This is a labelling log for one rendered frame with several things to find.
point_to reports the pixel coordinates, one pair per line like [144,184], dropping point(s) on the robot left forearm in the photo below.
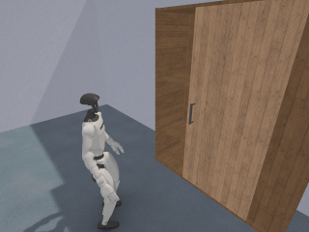
[108,139]

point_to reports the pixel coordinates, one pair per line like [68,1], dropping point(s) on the wardrobe door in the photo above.
[287,159]
[242,58]

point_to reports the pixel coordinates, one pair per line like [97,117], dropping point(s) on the robot right forearm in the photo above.
[92,166]

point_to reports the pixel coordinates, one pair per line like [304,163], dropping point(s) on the robot torso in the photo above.
[98,143]

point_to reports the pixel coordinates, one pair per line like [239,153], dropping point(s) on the handle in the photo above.
[190,113]

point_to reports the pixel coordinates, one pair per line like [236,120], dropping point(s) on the right robot hand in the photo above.
[108,190]

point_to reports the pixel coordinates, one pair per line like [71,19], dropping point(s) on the left robot hand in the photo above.
[115,146]

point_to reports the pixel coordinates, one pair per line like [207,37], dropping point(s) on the right robot upper arm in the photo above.
[88,133]

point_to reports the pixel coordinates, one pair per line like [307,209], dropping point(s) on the robot right shin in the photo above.
[107,211]

